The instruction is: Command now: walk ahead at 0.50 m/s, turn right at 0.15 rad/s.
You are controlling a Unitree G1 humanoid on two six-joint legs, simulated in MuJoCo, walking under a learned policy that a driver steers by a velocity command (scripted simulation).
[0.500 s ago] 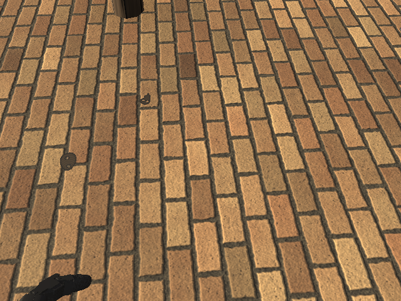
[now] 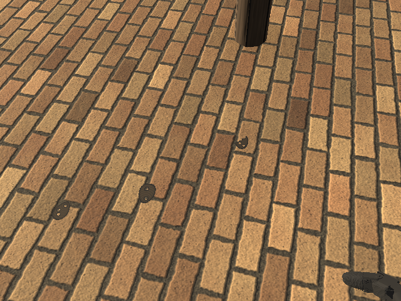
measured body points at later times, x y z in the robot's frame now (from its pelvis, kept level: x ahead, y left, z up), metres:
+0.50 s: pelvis +0.26 +0.00 -0.01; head +0.28 -0.02 +0.44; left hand +0.52 +0.18 -0.09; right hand +0.21 -0.29 -0.13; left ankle +0.16 +0.14 -0.74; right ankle +0.39 -0.17 -0.71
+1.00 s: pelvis +0.44 -0.09 +0.00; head +0.46 -0.11 +0.45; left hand +0.65 +0.11 -0.11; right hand +0.47 -0.39 -0.11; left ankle +0.57 +0.01 -0.73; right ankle +0.39 -0.16 -0.74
